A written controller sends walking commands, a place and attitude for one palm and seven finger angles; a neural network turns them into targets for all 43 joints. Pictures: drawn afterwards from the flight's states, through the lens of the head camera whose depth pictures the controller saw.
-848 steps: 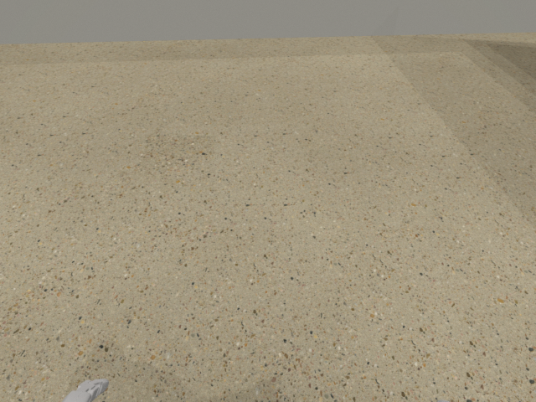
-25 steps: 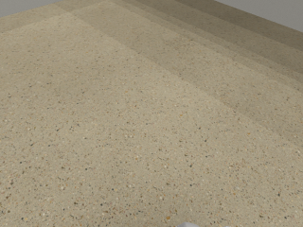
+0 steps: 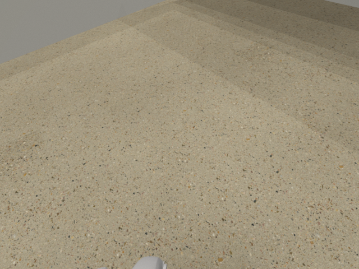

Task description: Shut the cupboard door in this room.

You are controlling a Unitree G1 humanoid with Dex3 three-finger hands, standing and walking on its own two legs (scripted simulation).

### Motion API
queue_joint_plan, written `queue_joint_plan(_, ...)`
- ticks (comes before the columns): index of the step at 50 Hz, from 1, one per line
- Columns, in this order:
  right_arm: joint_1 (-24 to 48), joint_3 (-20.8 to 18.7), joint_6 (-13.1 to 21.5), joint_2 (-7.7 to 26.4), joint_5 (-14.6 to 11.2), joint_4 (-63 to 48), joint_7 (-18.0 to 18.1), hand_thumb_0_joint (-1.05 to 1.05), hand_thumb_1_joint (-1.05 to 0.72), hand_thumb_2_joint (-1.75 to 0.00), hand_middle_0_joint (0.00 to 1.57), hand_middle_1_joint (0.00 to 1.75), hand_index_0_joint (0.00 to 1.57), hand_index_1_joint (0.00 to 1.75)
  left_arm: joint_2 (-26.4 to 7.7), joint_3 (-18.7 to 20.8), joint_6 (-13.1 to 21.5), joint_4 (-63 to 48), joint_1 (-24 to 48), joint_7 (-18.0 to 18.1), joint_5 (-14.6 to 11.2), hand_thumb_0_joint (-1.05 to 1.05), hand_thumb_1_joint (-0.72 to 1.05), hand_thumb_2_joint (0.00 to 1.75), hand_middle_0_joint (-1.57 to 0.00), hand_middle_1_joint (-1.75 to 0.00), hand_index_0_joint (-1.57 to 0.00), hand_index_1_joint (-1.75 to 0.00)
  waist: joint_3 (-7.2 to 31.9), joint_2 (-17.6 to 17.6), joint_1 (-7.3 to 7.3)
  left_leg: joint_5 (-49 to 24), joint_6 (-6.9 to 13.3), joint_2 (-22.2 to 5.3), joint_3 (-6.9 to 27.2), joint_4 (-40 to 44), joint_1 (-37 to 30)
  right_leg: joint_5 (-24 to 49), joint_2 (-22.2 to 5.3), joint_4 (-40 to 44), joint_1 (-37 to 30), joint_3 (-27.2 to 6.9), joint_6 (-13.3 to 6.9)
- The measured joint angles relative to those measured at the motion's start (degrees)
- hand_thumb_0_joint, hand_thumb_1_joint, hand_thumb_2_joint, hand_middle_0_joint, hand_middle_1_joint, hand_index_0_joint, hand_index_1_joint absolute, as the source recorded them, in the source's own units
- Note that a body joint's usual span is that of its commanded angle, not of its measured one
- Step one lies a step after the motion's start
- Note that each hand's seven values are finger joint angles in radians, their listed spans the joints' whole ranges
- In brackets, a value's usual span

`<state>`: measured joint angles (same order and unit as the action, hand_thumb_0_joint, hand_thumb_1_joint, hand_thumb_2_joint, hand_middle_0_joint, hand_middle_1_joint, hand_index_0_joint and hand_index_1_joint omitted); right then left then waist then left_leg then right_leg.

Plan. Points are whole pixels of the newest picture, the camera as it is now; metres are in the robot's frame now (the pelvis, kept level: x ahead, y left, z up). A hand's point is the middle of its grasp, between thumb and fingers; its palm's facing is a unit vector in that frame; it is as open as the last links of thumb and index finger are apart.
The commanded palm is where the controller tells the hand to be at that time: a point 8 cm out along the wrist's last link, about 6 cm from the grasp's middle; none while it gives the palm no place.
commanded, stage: turn or walk to find it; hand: left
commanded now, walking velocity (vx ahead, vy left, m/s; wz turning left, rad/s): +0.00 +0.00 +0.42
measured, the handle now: out of the picture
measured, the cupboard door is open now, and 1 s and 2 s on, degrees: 86 86 86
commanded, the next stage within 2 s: stand and wait in 1.46 s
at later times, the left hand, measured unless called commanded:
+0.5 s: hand out of the picture -0.06 +0.27 -0.18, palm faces +0.28 -0.93 -0.24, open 7.4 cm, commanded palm none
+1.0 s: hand out of the picture -0.03 +0.20 -0.15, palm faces +0.39 -0.88 -0.28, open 7.4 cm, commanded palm none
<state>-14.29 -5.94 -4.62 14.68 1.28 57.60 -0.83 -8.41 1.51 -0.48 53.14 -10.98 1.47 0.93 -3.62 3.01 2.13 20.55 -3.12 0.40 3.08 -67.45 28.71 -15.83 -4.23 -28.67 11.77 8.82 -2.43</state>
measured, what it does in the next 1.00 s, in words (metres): steps on the spot, turning left: left foot, then right foot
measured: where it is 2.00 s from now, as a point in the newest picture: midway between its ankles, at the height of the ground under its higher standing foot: outside the picture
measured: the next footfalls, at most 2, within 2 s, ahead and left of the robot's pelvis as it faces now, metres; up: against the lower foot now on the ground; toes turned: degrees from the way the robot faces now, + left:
left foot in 0.34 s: -0.02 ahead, +0.16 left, +0.00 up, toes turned +14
right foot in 0.84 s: +0.03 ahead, -0.08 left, +0.00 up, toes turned +16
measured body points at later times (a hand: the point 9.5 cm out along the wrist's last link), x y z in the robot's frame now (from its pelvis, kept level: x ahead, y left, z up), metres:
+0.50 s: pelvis -0.04 +0.05 +0.00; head -0.02 +0.09 +0.44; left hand -0.07 +0.32 -0.17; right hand +0.12 -0.16 -0.13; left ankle -0.06 +0.15 -0.74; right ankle -0.02 -0.09 -0.67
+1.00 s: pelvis -0.04 -0.01 +0.00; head -0.01 -0.03 +0.45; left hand -0.05 +0.25 -0.12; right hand +0.07 -0.24 -0.17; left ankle -0.12 +0.13 -0.65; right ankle -0.01 -0.09 -0.74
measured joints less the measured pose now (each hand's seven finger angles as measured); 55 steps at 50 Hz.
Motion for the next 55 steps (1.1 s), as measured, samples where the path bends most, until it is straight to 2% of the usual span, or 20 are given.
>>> queue_joint_plan(5, 0.2, 0.3, -0.4, 0.1, 0.0, 0.9, 0.0, 0.01, -0.91, -0.9, 0.2, 0.3, 0.19, 0.3, -0.2, 0.3, 0.5, 0.8, -1.9, 0.2, 0.2, 0.0, 0.92, 0.9, -0.2, -0.3, -0.2, -0.3, 0.1, -0.9, -1.0, 0.3, -1.3, -2.4, -0.2, 2.6, -2.4, 0.3, -1.0, 0.7, -0.4, 2.8, -0.2)
queue_joint_plan(13, 5.0, 1.6, 0.2, -0.9, -0.7, -0.1, 0.2, 0.01, -0.91, -0.9, 0.2, 0.3, 0.19, 0.3, -2.5, 1.0, 0.0, 2.6, -4.0, -0.1, 0.9, 0.0, 0.91, 0.9, -0.2, -0.3, -0.2, -0.3, -1.3, -3.2, -3.6, 5.8, -0.6, -2.9, -4.4, 19.8, -9.5, 0.0, -3.4, -1.8, 1.5, 6.1, 1.0)
queue_joint_plan(15, 6.2, 2.0, 0.9, -1.3, -0.9, -0.9, 0.3, 0.01, -0.91, -0.9, 0.2, 0.3, 0.19, 0.3, -3.5, 1.4, -0.3, 3.2, -4.4, -0.2, 0.9, 0.0, 0.91, 0.9, -0.2, -0.3, -0.2, -0.3, -1.5, -3.9, -4.02, 4.1, -0.1, -2.5, -5.8, 25.8, -11.9, -0.6, -4.2, -3.5, 2.4, 7.0, 1.7)
queue_joint_plan(17, 7.0, 2.3, 1.8, -1.4, -0.9, -2.0, 0.1, 0.01, -0.91, -0.9, 0.2, 0.3, 0.19, 0.3, -4.4, 1.7, -0.8, 3.6, -5.1, -0.2, 0.5, 0.0, 0.91, 0.9, -0.2, -0.3, -0.2, -0.3, -1.0, -4.2, -3.98, -2.0, 0.9, -2.3, -6.6, 34.0, -15.1, -1.9, -5.0, -6.7, 3.9, 8.0, 2.8)
queue_joint_plan(19, 7.8, 2.5, 2.6, -2.6, -0.7, -2.4, 0.1, 0.01, -0.91, -0.9, 0.2, 0.3, 0.19, 0.3, -5.9, 2.2, -2.0, 4.3, -4.8, -0.2, 0.2, 0.0, 0.91, 0.9, -0.2, -0.3, -0.2, -0.3, -1.4, -6.2, -4.39, -2.2, 3.1, -0.9, -6.9, 33.3, -14.8, -8.5, -5.3, -13.7, 6.8, 4.2, 4.5)
queue_joint_plan(21, 7.8, 3.1, 3.0, -3.5, -0.4, -2.8, 0.3, 0.01, -0.91, -0.9, 0.2, 0.3, 0.19, 0.3, -6.6, 2.4, -3.3, 4.9, -4.5, -0.1, 0.2, 0.0, 0.91, 0.9, -0.2, -0.3, -0.2, -0.3, -1.0, -6.7, -4.44, -1.7, 4.5, -0.7, -6.5, 33.6, -15.1, -12.9, -3.6, -21.7, 9.8, 0.3, 5.2)
queue_joint_plan(24, 7.3, 3.6, 3.0, -4.0, -0.3, -2.8, 0.9, 0.01, -0.91, -0.9, 0.2, 0.3, 0.2, 0.3, -6.8, 2.5, -3.7, 5.0, -3.2, -0.5, 0.2, 0.01, 0.91, 0.9, -0.2, -0.29, -0.2, -0.3, -0.4, -5.9, -4.05, -3.6, 5.0, -0.5, -4.8, 36.9, -16.0, -10.7, -1.9, -29.6, 13.0, -3.0, 6.0)
queue_joint_plan(28, 6.6, 3.9, 3.1, -4.4, -0.4, -2.4, 1.1, 0.01, -0.91, -0.9, 0.21, 0.3, 0.2, 0.3, -6.5, 2.3, -2.8, 3.7, -1.5, -0.8, 0.1, 0.01, 0.91, 0.9, -0.2, -0.29, -0.2, -0.3, -0.2, -5.1, -3.85, -6.4, 5.4, 0.3, -3.4, 40.7, -16.7, -7.0, -1.4, -32.6, 14.8, -5.8, 7.0)
queue_joint_plan(32, 5.2, 3.7, 3.2, -4.7, -0.4, -2.4, 1.0, 0.01, -0.91, -0.9, 0.21, 0.3, 0.2, 0.3, -6.0, 2.0, -2.7, 2.6, 0.3, -0.6, 0.0, 0.0, 0.91, 0.9, -0.2, -0.29, -0.2, -0.3, 0.0, -4.6, -2.89, -7.7, 5.3, 1.1, -2.2, 42.0, -16.3, -7.0, -1.0, -30.2, 14.1, -7.1, 7.7)
queue_joint_plan(38, 2.7, 2.9, 2.7, -4.3, 0.0, -1.8, 0.9, 0.01, -0.91, -0.9, 0.21, 0.3, 0.2, 0.3, -4.6, 1.5, -2.2, 0.9, 3.6, -0.3, -0.4, 0.0, 0.91, 0.9, -0.2, -0.29, -0.2, -0.3, -0.4, -2.9, -0.58, -8.2, 4.1, 1.7, 0.6, 40.5, -13.7, -9.6, 0.9, -17.8, 9.3, -7.2, 7.2)
queue_joint_plan(41, 1.3, 2.3, 2.1, -3.6, -0.1, -1.3, 0.9, 0.01, -0.91, -0.9, 0.21, 0.3, 0.2, 0.3, -3.8, 1.0, -1.1, -0.3, 4.3, -0.4, -0.6, 0.0, 0.91, 0.9, -0.2, -0.29, -0.2, -0.3, -0.2, -2.0, -0.05, -7.4, 2.9, 2.2, 1.9, 37.7, -11.4, -3.4, 1.9, -5.7, 4.4, -6.4, 6.7)
queue_joint_plan(42, 1.0, 2.0, 2.0, -3.1, -0.4, -1.1, 0.8, 0.01, -0.91, -0.9, 0.21, 0.3, 0.2, 0.3, -3.3, 0.9, -0.5, -0.4, 4.4, -0.3, -0.5, 0.0, 0.91, 0.9, -0.2, -0.29, -0.2, -0.3, -0.1, -1.2, -0.07, -6.6, 2.3, 2.1, 2.4, 35.8, -10.4, -1.3, 2.2, -2.9, 3.3, -5.8, 5.5)
queue_joint_plan(44, 0.7, 1.3, 1.2, -2.2, -0.5, -0.6, 0.9, 0.01, -0.91, -0.9, 0.21, 0.3, 0.2, 0.3, -2.2, 0.4, 0.1, -0.7, 4.2, -0.2, 0.0, 0.0, 0.91, 0.9, -0.2, -0.29, -0.2, -0.3, -0.7, 0.2, 0.21, 2.2, 1.9, 2.4, 2.7, 26.8, -7.3, -1.5, 2.4, -4.0, 3.2, -4.3, 2.5)
queue_joint_plan(45, 0.5, 1.0, 0.8, -1.9, -0.4, -0.4, 0.8, 0.01, -0.91, -0.9, 0.21, 0.3, 0.2, 0.3, -1.8, 0.2, 0.3, -0.9, 3.8, -0.2, 0.0, 0.0, 0.91, 0.9, -0.2, -0.29, -0.2, -0.3, -0.6, 0.2, 0.27, 4.9, 1.8, 2.8, 2.2, 21.0, -5.4, -1.9, 1.9, -4.1, 2.9, -3.7, 1.5)
queue_joint_plan(47, 0.3, 0.5, 0.1, -1.3, -0.2, 0.0, 0.5, 0.01, -0.91, -0.9, 0.2, 0.3, 0.2, 0.3, -1.1, 0.0, 0.2, -0.9, 2.7, -0.1, 0.0, 0.0, 0.91, 0.9, -0.2, -0.3, -0.2, -0.3, -0.3, 0.0, 0.11, 5.5, 1.5, 2.7, 0.9, 10.3, -2.3, -1.7, 1.1, -2.8, 1.8, -2.9, 0.8)
queue_joint_plan(49, 0.2, 0.2, 0.0, -0.7, -0.1, 0.2, 0.2, 0.01, -0.91, -0.9, 0.2, 0.3, 0.19, 0.3, -0.6, 0.0, -0.1, -0.5, 1.6, 0.0, -0.1, 0.0, 0.91, 0.9, -0.2, -0.3, -0.2, -0.3, -0.1, 0.0, 0.15, 3.1, 0.9, 1.5, 0.1, 3.5, -0.5, -1.0, 0.6, -1.2, 0.8, -2.1, 0.8)
queue_joint_plan(52, 0.0, 0.1, 0.0, -0.2, 0.0, 0.3, 0.0, 0.01, -0.91, -0.9, 0.2, 0.3, 0.19, 0.3, -0.2, -0.1, 0.0, 0.0, 0.4, 0.0, 0.0, 0.0, 0.91, 0.9, -0.2, -0.3, -0.2, -0.3, -0.1, -0.2, 0.24, 0.2, -0.2, -0.4, 0.0, -0.2, 0.0, -0.3, 0.0, 0.3, -0.2, -0.4, 0.8)
queue_joint_plan(55, 0.1, 0.2, -0.2, -0.1, -0.1, 0.7, 0.0, 0.01, -0.91, -0.9, 0.2, 0.3, 0.19, 0.3, -0.2, 0.1, 0.3, 0.5, -0.7, 0.2, 0.1, 0.0, 0.91, 0.9, -0.2, -0.3, -0.2, -0.3, -0.2, -0.8, -0.27, 0.2, -1.0, -1.9, -0.2, 1.3, -1.2, -0.3, -0.7, 0.7, -0.6, 1.3, 0.9)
